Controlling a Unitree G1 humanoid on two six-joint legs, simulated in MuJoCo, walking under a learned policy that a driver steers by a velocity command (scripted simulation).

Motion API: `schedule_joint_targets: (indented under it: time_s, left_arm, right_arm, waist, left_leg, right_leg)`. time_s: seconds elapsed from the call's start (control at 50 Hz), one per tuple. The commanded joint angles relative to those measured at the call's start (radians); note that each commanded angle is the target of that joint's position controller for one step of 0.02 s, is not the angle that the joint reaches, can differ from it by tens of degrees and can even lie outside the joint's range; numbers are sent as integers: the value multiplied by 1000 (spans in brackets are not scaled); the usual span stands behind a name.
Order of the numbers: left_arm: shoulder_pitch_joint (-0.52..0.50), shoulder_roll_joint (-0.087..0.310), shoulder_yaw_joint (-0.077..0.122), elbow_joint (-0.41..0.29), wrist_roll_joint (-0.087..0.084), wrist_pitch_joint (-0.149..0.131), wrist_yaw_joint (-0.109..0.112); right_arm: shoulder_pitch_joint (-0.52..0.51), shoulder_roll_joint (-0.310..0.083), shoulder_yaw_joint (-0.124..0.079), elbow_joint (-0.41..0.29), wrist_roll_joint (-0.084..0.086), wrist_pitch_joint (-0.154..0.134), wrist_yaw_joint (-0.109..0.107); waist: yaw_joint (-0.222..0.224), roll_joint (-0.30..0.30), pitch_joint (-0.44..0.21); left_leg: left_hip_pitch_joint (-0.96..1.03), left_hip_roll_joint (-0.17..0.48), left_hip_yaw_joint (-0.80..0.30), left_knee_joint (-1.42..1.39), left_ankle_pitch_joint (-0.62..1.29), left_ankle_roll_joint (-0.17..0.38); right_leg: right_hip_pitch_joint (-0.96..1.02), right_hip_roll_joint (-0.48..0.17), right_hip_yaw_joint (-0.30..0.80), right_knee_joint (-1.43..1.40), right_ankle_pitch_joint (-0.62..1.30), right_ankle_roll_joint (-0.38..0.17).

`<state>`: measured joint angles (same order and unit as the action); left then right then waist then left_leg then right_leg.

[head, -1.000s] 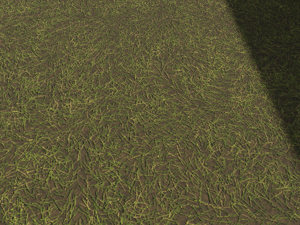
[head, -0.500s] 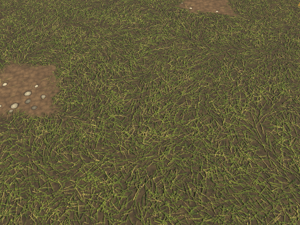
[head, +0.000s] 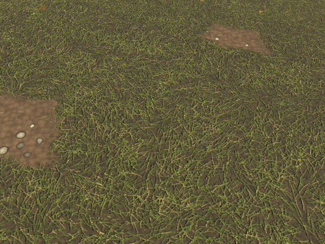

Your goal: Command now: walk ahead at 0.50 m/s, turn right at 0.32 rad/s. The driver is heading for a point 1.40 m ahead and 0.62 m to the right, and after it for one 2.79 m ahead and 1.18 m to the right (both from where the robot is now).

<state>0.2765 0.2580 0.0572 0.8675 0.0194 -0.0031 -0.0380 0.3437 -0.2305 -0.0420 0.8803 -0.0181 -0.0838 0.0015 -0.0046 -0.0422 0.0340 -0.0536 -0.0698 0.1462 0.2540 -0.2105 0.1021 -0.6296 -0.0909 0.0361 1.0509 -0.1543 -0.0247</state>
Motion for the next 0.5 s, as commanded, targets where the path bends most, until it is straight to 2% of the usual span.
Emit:
schedule_joint_targets:
  time_s: [0.02,0.1,0.16,0.22,0.24,0.26,0.28,0.3,0.32,0.34,0.36,0.38,0.4,0.42,0.44,0.5]
  left_arm:
    - [-39,39,9,-53,2,-5,-5]
    - [-163,15,-8,-97,11,-12,-16]
    - [-230,7,-18,-133,13,-15,-24]
    - [-152,33,-8,-126,14,-12,-16]
    - [-74,51,1,-109,15,-13,-10]
    - [29,79,16,-81,18,-20,-4]
    - [175,125,40,-40,29,-28,7]
    - [202,242,72,-36,29,-25,24]
    - [169,286,83,-53,-1,-18,18]
    - [127,245,77,-49,-17,-12,24]
    - [83,189,62,-50,-19,-12,29]
    - [37,146,50,-53,-14,-16,31]
    - [12,125,42,-57,-20,-24,36]
    - [1,117,37,-61,-22,-34,36]
    - [14,125,37,-59,-23,-46,34]
    - [61,163,47,-52,-22,-58,32]
  right_arm:
    - [7,-101,-19,-36,2,-23,-6]
    - [52,-103,-14,-6,2,-21,-19]
    - [102,-116,-13,27,-2,-12,-31]
    - [81,-163,-20,34,-7,0,-45]
    - [63,-182,-25,30,-10,8,-47]
    - [50,-194,-29,22,-12,16,-46]
    - [13,-200,-31,2,-5,17,-39]
    - [39,-94,-8,-47,-1,9,-25]
    - [5,-113,-14,-104,4,-1,-10]
    - [-83,-128,-12,-120,-5,-14,-3]
    - [-93,-131,-9,-129,4,-26,-1]
    - [-79,-128,-11,-116,1,-25,-3]
    - [-64,-123,-9,-116,-16,-7,-3]
    - [-41,-112,-6,-111,-28,14,2]
    - [-41,-104,-5,-117,-34,31,6]
    - [-120,-91,0,-156,-31,50,13]
  waist:
    - [0,105,48]
    - [-30,102,74]
    - [-46,100,82]
    - [6,143,12]
    - [45,155,-33]
    - [92,150,-95]
    - [176,90,-164]
    - [132,-98,-231]
    - [107,-134,-300]
    - [107,-4,-166]
    - [71,44,-65]
    - [20,99,-5]
    - [-10,93,7]
    - [-27,70,-10]
    - [-31,56,-23]
    - [-16,22,-17]
  left_leg:
    - [-15,264,-81,-140,347,18]
    - [58,275,-5,-124,467,10]
    - [149,299,39,-66,641,0]
    - [209,316,83,123,1080,-19]
    - [204,324,90,248,1152,-15]
    - [159,327,86,420,1095,-5]
    - [9,295,99,684,858,-19]
    - [-327,163,93,1032,67,-56]
    - [-621,-6,-115,1256,-329,-81]
    - [-721,87,-211,1225,-216,-72]
    - [-694,124,-196,1136,-134,-75]
    - [-636,155,-190,1043,-106,-83]
    - [-574,169,-190,985,-100,-103]
    - [-525,177,-186,945,-93,-118]
    - [-511,174,-172,918,-92,-131]
    - [-550,174,-141,794,-10,-160]
  right_leg:
    - [-71,-2,-6,-72,113,4]
    - [-65,15,-89,-267,171,-11]
    - [-40,46,-157,-377,123,-52]
    - [106,137,-218,-406,-22,-118]
    - [191,166,-219,-414,-77,-146]
    - [321,187,-196,-455,-111,-176]
    - [541,155,-106,-562,-97,-222]
    - [795,-123,286,-584,-89,-320]
    - [931,-256,756,-734,-40,-460]
    - [843,-235,598,-768,-43,-417]
    - [700,-204,483,-792,26,-369]
    - [588,-146,385,-807,131,-314]
    - [513,-97,310,-816,222,-290]
    - [475,-63,256,-824,272,-276]
    - [459,-43,233,-822,340,-275]
    - [441,-1,197,-834,377,-255]
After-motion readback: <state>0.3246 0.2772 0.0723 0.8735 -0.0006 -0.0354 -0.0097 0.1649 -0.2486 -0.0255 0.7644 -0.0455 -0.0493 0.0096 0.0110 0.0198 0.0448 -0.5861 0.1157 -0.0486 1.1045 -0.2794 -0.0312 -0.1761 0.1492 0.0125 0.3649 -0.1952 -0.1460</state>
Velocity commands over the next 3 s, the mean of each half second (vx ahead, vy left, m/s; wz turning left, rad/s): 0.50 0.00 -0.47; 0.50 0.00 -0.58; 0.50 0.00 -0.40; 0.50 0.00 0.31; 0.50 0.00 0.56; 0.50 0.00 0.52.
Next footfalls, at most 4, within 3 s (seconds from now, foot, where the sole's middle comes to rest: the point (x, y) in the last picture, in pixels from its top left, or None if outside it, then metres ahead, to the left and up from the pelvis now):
0.28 right None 0.29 -0.10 -0.78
0.78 left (171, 209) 0.64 -0.05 -0.78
1.32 right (247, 195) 0.72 -0.39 -0.78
1.88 left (251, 136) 1.06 -0.47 -0.78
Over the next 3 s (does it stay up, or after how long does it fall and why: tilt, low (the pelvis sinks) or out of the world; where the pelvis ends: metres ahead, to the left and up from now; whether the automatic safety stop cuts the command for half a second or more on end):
stays up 1.42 -0.64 -0.02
